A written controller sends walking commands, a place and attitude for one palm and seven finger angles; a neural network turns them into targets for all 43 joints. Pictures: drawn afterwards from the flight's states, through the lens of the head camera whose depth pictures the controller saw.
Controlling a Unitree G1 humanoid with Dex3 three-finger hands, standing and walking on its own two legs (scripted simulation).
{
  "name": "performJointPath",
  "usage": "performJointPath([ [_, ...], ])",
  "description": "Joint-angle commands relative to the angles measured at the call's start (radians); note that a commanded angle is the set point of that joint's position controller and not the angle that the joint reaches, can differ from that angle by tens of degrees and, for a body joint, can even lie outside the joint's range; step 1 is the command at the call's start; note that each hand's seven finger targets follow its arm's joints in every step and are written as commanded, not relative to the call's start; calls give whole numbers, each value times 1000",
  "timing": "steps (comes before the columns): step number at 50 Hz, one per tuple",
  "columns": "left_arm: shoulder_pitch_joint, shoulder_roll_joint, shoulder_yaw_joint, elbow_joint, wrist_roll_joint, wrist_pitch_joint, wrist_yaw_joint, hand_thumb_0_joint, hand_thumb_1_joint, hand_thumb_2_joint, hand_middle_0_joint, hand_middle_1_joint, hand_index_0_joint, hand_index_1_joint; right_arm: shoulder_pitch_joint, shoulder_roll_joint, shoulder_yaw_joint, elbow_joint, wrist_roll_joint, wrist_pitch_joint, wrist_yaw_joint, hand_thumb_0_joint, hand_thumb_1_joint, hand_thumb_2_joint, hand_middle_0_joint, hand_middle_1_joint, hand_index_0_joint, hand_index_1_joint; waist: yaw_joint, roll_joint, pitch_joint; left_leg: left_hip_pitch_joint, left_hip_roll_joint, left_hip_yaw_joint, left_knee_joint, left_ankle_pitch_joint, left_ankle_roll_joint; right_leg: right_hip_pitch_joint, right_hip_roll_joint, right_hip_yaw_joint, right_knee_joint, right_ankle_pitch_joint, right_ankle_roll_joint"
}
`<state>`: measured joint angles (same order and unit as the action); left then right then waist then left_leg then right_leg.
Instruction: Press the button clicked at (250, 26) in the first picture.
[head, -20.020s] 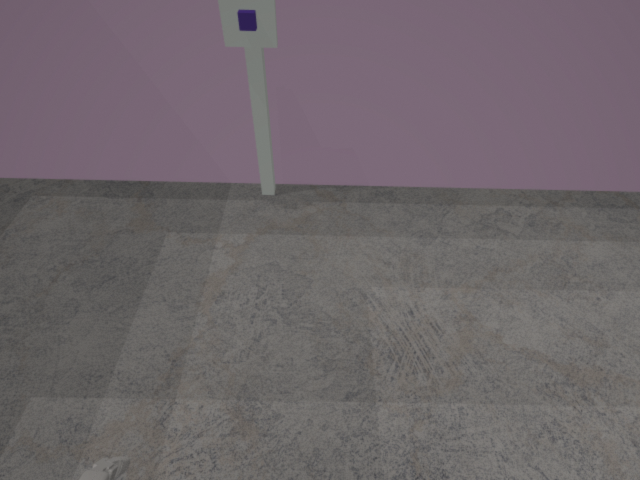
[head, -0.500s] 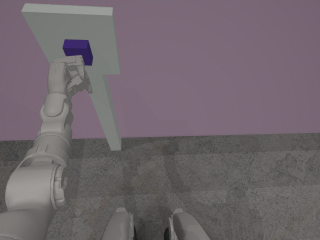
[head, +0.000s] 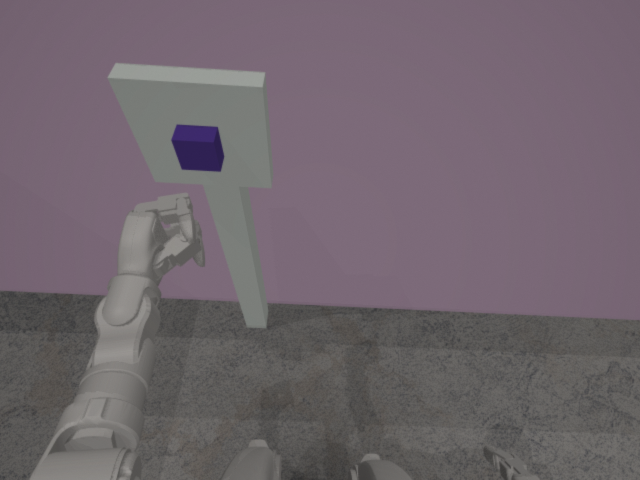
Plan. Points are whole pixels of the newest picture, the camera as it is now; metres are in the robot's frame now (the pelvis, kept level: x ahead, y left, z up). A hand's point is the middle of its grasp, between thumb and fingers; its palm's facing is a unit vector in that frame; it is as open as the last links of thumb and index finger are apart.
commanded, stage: pull the fist back off the button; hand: left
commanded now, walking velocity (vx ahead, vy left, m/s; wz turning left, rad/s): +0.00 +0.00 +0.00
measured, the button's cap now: (199, 147) +0.52 +0.17 +0.09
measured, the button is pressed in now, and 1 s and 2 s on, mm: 0 0 0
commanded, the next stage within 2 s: draw the hand back to the body in 0.08 s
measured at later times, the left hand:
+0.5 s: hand (163, 263) +0.33 +0.17 +0.10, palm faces -0.02 -1.00 -0.03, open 3.1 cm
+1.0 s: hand (60, 317) +0.25 +0.22 +0.16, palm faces +0.27 -0.92 -0.27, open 3.1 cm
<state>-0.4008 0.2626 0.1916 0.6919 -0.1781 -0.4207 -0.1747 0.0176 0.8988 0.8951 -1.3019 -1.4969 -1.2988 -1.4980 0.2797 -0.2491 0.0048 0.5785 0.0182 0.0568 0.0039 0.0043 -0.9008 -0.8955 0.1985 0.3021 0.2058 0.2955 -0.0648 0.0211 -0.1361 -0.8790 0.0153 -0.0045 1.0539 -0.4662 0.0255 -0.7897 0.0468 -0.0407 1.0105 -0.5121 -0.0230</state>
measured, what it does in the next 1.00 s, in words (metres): rises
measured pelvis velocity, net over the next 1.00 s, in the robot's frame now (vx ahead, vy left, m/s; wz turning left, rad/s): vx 0.01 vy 0.00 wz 0.02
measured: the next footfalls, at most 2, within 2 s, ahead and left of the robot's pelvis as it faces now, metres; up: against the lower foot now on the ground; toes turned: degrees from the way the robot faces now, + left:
none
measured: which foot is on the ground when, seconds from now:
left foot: down 0.00-1.00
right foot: down 0.00-1.00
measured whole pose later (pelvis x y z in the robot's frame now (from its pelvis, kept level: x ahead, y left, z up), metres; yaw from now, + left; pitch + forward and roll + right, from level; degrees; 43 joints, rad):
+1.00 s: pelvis +0.01 +0.00 +0.06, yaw +1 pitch -1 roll -1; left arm 0.28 0.30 0.12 -0.16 -0.08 -0.05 0.09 0.02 0.89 0.89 -1.30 -1.50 -1.30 -1.50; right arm 0.18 -0.22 0.07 0.55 0.03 -0.02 -0.11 0.01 -0.90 -0.90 0.20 0.30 0.21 0.30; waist 0.04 0.04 -0.03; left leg -0.28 -0.02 0.00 0.58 -0.29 0.03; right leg -0.20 0.02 -0.02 0.54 -0.33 -0.01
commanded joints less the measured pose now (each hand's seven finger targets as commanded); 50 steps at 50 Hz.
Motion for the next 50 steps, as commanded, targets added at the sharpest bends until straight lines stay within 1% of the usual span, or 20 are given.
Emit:
performJointPath([
  [1,-327,113,-14,-260,-17,-68,-13,0,900,900,-1300,-1500,-1300,-1500,59,-147,-57,-86,5,-41,-10,0,-900,-900,200,300,200,300,-23,72,-387,401,-3,-42,-94,423,-6,60,3,13,-111,454,-2],
  [4,-357,139,12,-196,-15,-42,-1,0,900,900,-1300,-1500,-1300,-1500,54,-153,-53,-79,5,-43,-17,0,-900,-900,200,300,200,300,-33,3,-314,323,-8,-46,-99,328,1,52,3,18,-123,389,0],
  [7,-393,148,27,-161,-13,-34,5,0,900,900,-1300,-1500,-1300,-1500,36,-148,-47,-82,4,-45,-24,0,-900,-900,200,300,200,300,-27,2,-306,288,-14,-38,-101,273,2,57,-5,26,-130,353,2],
  [9,-405,170,44,-180,-14,-44,7,0,900,900,-1300,-1500,-1300,-1500,38,-151,-46,-90,1,-49,-26,0,-900,-900,200,300,200,300,-16,9,-348,291,-16,-39,-99,275,2,80,-5,31,-122,350,-1],
  [11,-355,206,67,-289,-17,-55,6,0,900,900,-1300,-1500,-1300,-1500,22,-149,-45,-119,4,-53,-25,0,-900,-900,200,300,200,300,21,69,-455,372,-15,-35,-117,334,-2,143,-6,32,-121,398,-6],
  [13,-236,215,79,-392,-33,-51,1,0,900,900,-1300,-1500,-1300,-1500,8,-142,-43,-148,9,-57,-22,0,-900,-900,200,300,200,300,56,115,-511,448,-18,-28,-140,405,-6,212,-1,28,-135,456,-10],
  [14,-175,224,83,-412,-40,-39,-4,0,900,900,-1300,-1500,-1300,-1500,9,-145,-42,-157,12,-57,-22,0,-900,-900,200,300,200,300,53,89,-518,450,-14,-31,-150,426,-4,237,4,25,-138,474,-9],
  [17,-101,170,31,-424,-55,20,-19,0,900,900,-1300,-1500,-1300,-1500,-11,-136,-34,-167,27,-55,-26,0,-900,-900,200,300,200,300,27,23,-341,375,-13,-17,-197,326,7,234,7,21,-195,428,5],
  [19,-45,176,44,-418,-74,61,-26,0,900,900,-1300,-1500,-1300,-1500,-23,-142,-31,-180,34,-58,-34,0,-900,-900,200,300,200,300,28,-43,-253,327,-16,-15,-229,255,14,261,4,28,-237,372,7],
  [24,37,150,19,-542,-106,104,-44,0,900,900,-1300,-1500,-1300,-1500,-57,-140,-22,-203,42,-84,-47,0,-900,-900,200,300,200,300,31,-22,-180,375,-18,-14,-286,199,17,275,-3,27,-299,295,8],
  [29,83,206,60,-677,-112,100,-48,0,900,900,-1300,-1500,-1300,-1500,-86,-136,-15,-209,42,-119,-60,0,-900,-900,200,300,200,300,41,4,-179,432,-17,-23,-323,173,17,310,-5,36,-336,237,6],
  [30,95,188,45,-696,-113,105,-51,0,900,900,-1300,-1500,-1300,-1500,-104,-127,-10,-214,43,-127,-61,0,-900,-900,200,300,200,300,46,48,-162,445,-18,-24,-336,164,15,306,-8,33,-344,228,3],
  [34,165,205,62,-764,-124,146,-63,0,900,900,-1300,-1500,-1300,-1500,-121,-127,-3,-220,46,-152,-70,0,-900,-900,200,300,200,300,53,53,-146,485,-17,-35,-367,169,12,336,-6,24,-368,230,1],
  [35,155,272,45,-877,-3,159,62,0,900,900,-1300,-1500,-1300,-1500,-180,-106,-9,-223,39,-143,-91,0,-900,-900,200,300,200,300,90,18,-136,531,-17,-27,-413,163,16,348,-35,76,-447,212,-10],
  [37,320,177,0,-884,20,211,154,0,900,900,-1300,-1500,-1300,-1500,-167,-96,0,-224,34,-140,-105,0,-900,-900,200,300,200,300,74,3,-58,546,-8,-30,-448,157,12,358,-43,58,-474,206,-2],
  [38,370,167,-14,-911,38,229,178,0,900,900,-1300,-1500,-1300,-1500,-167,-97,1,-216,32,-136,-105,0,-900,-900,200,300,200,300,78,49,-57,569,-6,-29,-463,175,10,387,-45,51,-475,226,-6],
  [39,402,170,-16,-925,48,243,197,0,900,900,-1300,-1500,-1300,-1500,-168,-99,1,-208,30,-133,-106,0,-900,-900,200,300,200,300,77,9,-54,582,-4,-27,-473,197,14,414,-42,50,-494,249,-4],
  [40,412,176,-10,-955,60,252,214,0,900,900,-1300,-1500,-1300,-1500,-177,-97,4,-204,28,-129,-108,0,-900,-900,200,300,200,300,76,30,-53,613,-2,-24,-486,218,12,428,-44,48,-503,274,-3],
  [44,461,197,14,-1016,79,286,257,0,900,900,-1300,-1500,-1300,-1500,-193,-98,11,-188,14,-123,-117,0,-900,-900,200,300,200,300,79,-12,-4,665,0,-22,-542,255,14,490,-41,37,-559,310,-1],
  [50,516,205,45,-1169,101,305,288,0,900,900,-1300,-1500,-1300,-1500,-219,-81,23,-174,2,-142,-119,0,-900,-900,200,300,200,300,95,62,-9,775,2,-24,-606,371,7,583,-45,26,-601,400,-6],
])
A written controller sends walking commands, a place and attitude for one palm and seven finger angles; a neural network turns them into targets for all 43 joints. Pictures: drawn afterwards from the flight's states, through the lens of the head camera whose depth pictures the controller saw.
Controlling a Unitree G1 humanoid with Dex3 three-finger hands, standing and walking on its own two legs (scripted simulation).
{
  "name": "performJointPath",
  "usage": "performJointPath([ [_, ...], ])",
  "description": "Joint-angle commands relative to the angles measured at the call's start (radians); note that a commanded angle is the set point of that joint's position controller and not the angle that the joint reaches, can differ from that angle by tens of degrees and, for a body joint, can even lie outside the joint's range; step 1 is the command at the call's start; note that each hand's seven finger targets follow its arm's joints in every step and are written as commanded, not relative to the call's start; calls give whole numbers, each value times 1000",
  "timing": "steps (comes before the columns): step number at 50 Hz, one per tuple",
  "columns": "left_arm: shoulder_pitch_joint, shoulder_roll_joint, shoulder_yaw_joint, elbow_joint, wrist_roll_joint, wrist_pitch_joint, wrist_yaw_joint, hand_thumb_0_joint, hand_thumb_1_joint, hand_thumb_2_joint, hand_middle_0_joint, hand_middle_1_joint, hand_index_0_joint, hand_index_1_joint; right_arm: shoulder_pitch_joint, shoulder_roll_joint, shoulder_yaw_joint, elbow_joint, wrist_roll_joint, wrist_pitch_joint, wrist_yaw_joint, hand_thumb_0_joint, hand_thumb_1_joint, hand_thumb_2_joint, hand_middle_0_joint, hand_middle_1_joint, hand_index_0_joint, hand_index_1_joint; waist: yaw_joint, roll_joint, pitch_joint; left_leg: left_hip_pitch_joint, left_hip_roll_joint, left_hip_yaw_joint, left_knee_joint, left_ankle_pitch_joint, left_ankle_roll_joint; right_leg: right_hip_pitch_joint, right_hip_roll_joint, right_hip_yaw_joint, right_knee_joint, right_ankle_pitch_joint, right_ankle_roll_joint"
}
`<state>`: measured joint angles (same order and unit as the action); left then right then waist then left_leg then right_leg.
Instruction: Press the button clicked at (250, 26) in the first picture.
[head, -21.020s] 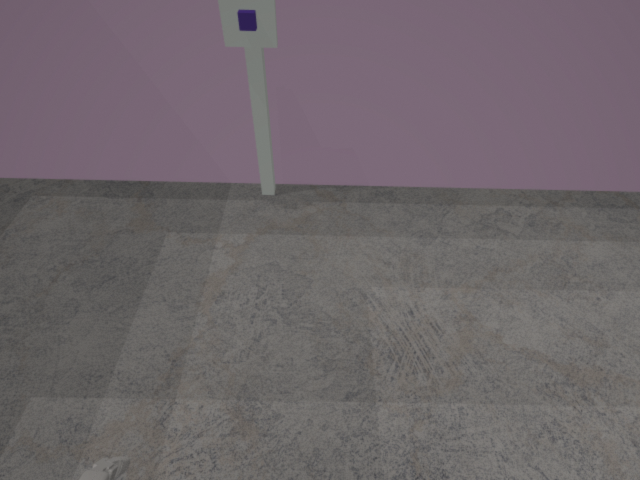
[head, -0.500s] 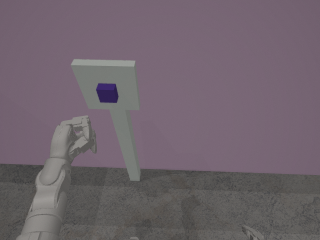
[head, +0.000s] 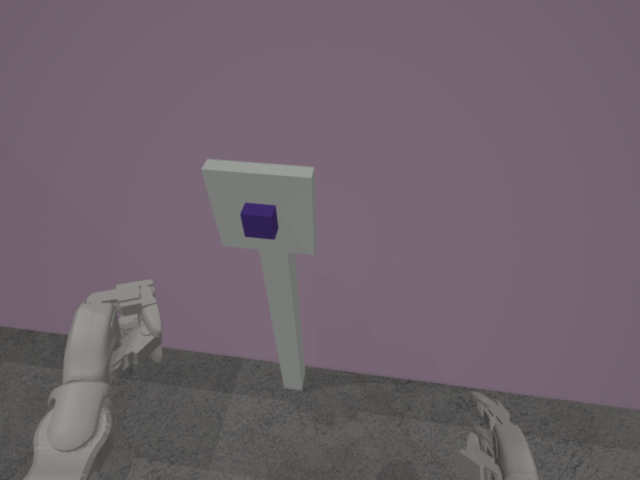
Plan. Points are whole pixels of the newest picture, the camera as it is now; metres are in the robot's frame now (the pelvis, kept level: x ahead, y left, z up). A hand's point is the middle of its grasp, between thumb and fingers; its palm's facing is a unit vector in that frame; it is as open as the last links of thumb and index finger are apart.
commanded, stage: draw the hand back to the body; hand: left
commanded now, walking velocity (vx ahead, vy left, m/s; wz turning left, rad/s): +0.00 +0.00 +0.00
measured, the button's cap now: (260, 220) +0.51 +0.16 +0.03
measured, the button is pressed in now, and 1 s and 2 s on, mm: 0 0 0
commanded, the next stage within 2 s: step back with the hand held close in 0.66 s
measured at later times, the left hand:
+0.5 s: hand (75, 336) +0.19 +0.24 +0.18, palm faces +0.41 -0.82 -0.41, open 3.1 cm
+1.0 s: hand (84, 353) +0.19 +0.24 +0.16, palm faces +0.34 -0.83 -0.45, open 3.1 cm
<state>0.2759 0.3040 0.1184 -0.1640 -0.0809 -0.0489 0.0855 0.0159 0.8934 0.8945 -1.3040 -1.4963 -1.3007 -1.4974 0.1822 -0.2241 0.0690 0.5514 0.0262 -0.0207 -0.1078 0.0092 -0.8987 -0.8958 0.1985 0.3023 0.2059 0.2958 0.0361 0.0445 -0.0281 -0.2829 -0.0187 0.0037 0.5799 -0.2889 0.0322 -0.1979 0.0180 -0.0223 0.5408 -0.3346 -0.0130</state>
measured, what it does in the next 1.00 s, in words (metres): stands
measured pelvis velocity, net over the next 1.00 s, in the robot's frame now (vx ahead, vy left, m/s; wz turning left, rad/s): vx -0.01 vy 0.00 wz -0.01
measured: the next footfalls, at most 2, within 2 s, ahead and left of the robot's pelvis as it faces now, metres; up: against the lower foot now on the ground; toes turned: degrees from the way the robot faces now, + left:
right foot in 1.80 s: -0.19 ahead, -0.10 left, +0.00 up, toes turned +3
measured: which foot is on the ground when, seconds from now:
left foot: down 0.00-1.00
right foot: down 0.00-1.00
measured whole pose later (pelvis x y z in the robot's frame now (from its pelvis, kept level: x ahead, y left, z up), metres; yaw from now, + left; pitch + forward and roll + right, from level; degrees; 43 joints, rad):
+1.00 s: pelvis -0.01 +0.00 +0.01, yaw +0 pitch -1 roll -1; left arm 0.57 0.34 0.31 -0.47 -0.05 -0.14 0.11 0.01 0.89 0.89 -1.31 -1.50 -1.30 -1.50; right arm 0.19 -0.24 0.01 0.58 0.00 0.00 -0.07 0.01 -0.90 -0.90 0.20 0.30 0.21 0.30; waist 0.00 0.07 0.00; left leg -0.24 0.00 0.01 0.46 -0.21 0.03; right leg -0.14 0.03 -0.02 0.38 -0.23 -0.01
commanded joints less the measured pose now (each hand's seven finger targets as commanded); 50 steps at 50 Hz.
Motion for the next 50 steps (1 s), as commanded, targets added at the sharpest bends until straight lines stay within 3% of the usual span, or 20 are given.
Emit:
performJointPath([
  [1,-129,163,124,-330,4,-64,31,0,900,900,-1300,-1500,-1300,-1500,-120,-104,-39,-144,-10,-67,-4,0,-900,-900,200,300,200,300,-1,40,-117,188,35,-36,-142,215,-2,10,-17,4,-134,239,-17],
  [3,-56,156,136,-365,6,-60,33,0,900,900,-1300,-1500,-1300,-1500,-121,-101,-42,-140,-13,-72,1,0,-900,-900,200,300,200,300,5,26,-129,214,38,-29,-146,281,-3,40,-16,1,-140,293,-15],
  [7,53,146,154,-409,6,-49,27,0,900,900,-1300,-1500,-1300,-1500,-122,-103,-47,-133,-19,-75,18,0,-900,-900,200,300,200,300,11,12,-83,219,43,-22,-160,356,-6,63,-17,-1,-158,352,-10],
  [9,112,170,196,-407,7,-46,26,0,900,900,-1300,-1500,-1300,-1500,-121,-108,-53,-127,-23,-75,23,0,-900,-900,200,300,200,300,19,-30,-67,208,45,-20,-165,369,-5,76,-13,-3,-168,367,-9],
  [13,143,191,245,-488,5,-55,25,0,900,900,-1300,-1500,-1300,-1500,-124,-96,-57,-133,-24,-72,25,0,-900,-900,200,300,200,300,24,-12,-85,226,42,-10,-161,398,-3,94,-19,0,-169,405,-5],
  [16,163,208,273,-546,6,-63,28,0,900,900,-1300,-1500,-1300,-1500,-128,-93,-56,-134,-23,-81,25,0,-900,-900,200,300,200,300,29,56,-83,234,41,-9,-161,396,-7,94,-19,2,-175,391,-7],
  [18,194,214,291,-575,6,-72,31,0,900,900,-1300,-1500,-1300,-1500,-126,-93,-59,-133,-22,-92,26,0,-900,-900,200,300,200,300,32,52,-83,237,42,-11,-159,402,-8,93,-17,0,-177,389,-6],
  [19,212,226,306,-584,7,-74,31,0,900,900,-1300,-1500,-1300,-1500,-129,-96,-61,-133,-23,-98,26,0,-900,-900,200,300,200,300,37,28,-77,232,44,-12,-158,398,-9,93,-13,-1,-185,388,-7],
  [22,216,161,254,-519,8,-67,26,0,900,900,-1300,-1500,-1300,-1500,-119,-100,-65,-121,-24,-94,29,0,-900,-900,200,300,200,300,21,4,-20,220,46,-14,-173,361,-9,61,-14,-6,-186,352,-3],
  [24,221,156,254,-479,8,-63,26,0,900,900,-1300,-1500,-1300,-1500,-119,-104,-72,-118,-23,-93,26,0,-900,-900,200,300,200,300,20,-31,13,211,44,-9,-179,313,-4,45,-13,-4,-204,324,-2],
  [27,191,175,271,-480,6,-71,29,0,900,900,-1300,-1500,-1300,-1500,-125,-103,-73,-122,-25,-85,18,0,-900,-900,200,300,200,300,26,-57,-1,211,39,-9,-187,256,3,52,-16,2,-208,280,-1],
  [32,150,198,276,-555,13,-94,39,0,900,900,-1300,-1500,-1300,-1500,-138,-94,-67,-120,-27,-107,9,0,-900,-900,200,300,200,300,29,43,-37,226,32,-8,-187,215,1,64,-22,15,-221,239,-6],
  [34,160,206,281,-556,15,-93,42,0,900,900,-1300,-1500,-1300,-1500,-138,-96,-65,-114,-27,-117,10,0,-900,-900,200,300,200,300,33,37,-33,221,32,-12,-188,217,-3,69,-18,15,-229,238,-8],
  [35,160,192,269,-553,14,-94,42,0,900,900,-1300,-1500,-1300,-1500,-142,-92,-63,-114,-27,-119,9,0,-900,-900,200,300,200,300,30,60,-5,215,33,-11,-194,202,-5,56,-20,14,-230,224,-8],
  [39,158,172,255,-486,14,-92,40,0,900,900,-1300,-1500,-1300,-1500,-137,-96,-66,-98,-27,-125,9,0,-900,-900,200,300,200,300,23,5,43,206,34,-11,-204,174,-4,32,-13,15,-252,188,-6],
  [40,83,293,386,-551,21,-127,46,0,900,900,-1300,-1500,-1300,-1500,-115,-135,-83,-133,-25,-95,18,0,-900,-900,200,300,200,300,-18,-25,97,125,48,-41,-163,108,19,-64,-66,117,-313,179,3],
  [41,174,220,333,-455,22,-129,40,0,900,900,-1300,-1500,-1300,-1500,-116,-117,-84,-113,-28,-77,20,0,-900,-900,200,300,200,300,-23,-69,90,131,42,-46,-138,94,19,-88,-88,126,-332,137,-2],
  [42,195,192,296,-444,27,-129,36,0,900,900,-1300,-1500,-1300,-1500,-123,-117,-86,-115,-28,-65,24,0,-900,-900,200,300,200,300,-25,-76,100,136,42,-45,-127,97,17,-113,-97,133,-348,119,-1],
  [46,279,186,293,-473,28,-154,36,0,900,900,-1300,-1500,-1300,-1500,-109,-121,-99,-131,-27,-35,30,0,-900,-900,200,300,200,300,-27,-32,-10,140,60,-40,-145,222,14,-48,-95,82,-269,261,8],
  [50,323,237,339,-562,24,-165,46,0,900,900,-1300,-1500,-1300,-1500,-110,-121,-108,-156,-19,-12,24,0,-900,-900,200,300,200,300,-24,-17,-136,158,81,-44,-149,431,16,37,-74,39,-170,430,22],
])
